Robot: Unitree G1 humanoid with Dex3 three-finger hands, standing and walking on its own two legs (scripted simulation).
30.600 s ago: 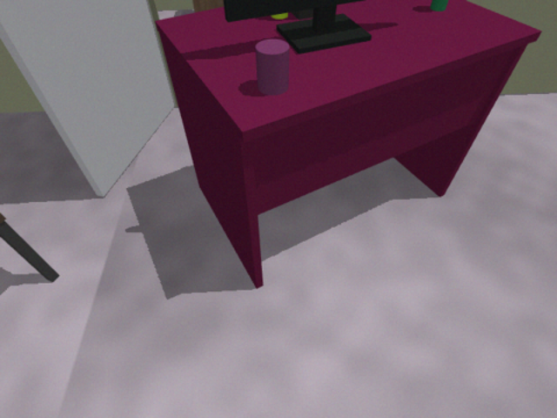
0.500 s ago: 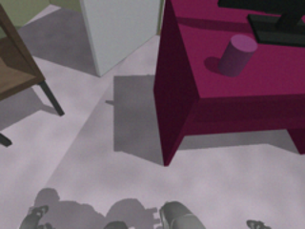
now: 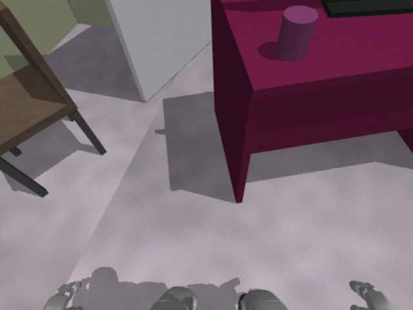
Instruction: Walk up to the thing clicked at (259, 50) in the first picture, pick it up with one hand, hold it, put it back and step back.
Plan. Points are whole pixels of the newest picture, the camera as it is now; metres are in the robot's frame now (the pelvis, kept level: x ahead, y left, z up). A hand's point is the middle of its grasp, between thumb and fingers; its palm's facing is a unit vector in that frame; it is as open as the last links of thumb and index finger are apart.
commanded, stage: step back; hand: right
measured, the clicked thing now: (297, 31) +0.72 -0.24 +0.08
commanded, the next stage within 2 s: none
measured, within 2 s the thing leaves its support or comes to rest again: neither
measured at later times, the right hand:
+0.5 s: hand out of the picture -0.03 -0.28 -0.14, palm faces +0.00 +0.91 -0.42, open 7.4 cm
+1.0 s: hand out of the picture -0.24 -0.27 -0.15, palm faces -0.08 +0.92 -0.39, open 7.4 cm
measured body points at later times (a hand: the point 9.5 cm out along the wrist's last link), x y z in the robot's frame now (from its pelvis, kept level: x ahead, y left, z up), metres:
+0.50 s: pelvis -0.17 -0.01 -0.02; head -0.10 +0.00 +0.43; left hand -0.08 +0.32 -0.14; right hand -0.03 -0.33 -0.11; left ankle -0.05 +0.13 -0.73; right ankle -0.22 -0.14 -0.73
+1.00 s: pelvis -0.32 -0.01 +0.00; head -0.26 +0.00 +0.44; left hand -0.19 +0.30 -0.12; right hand -0.23 -0.31 -0.12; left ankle -0.29 +0.10 -0.73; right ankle -0.32 -0.15 -0.66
